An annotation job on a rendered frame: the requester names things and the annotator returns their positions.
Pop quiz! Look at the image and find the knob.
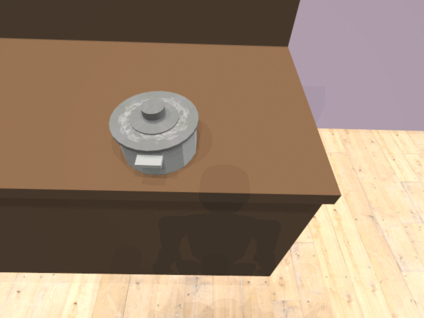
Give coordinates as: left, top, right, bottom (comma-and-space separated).
140, 99, 165, 121

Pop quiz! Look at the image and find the lid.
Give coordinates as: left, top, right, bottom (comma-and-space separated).
109, 91, 199, 154

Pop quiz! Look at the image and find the table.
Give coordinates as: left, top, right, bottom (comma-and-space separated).
0, 0, 341, 276

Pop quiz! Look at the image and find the pot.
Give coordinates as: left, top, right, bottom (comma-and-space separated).
121, 130, 197, 175

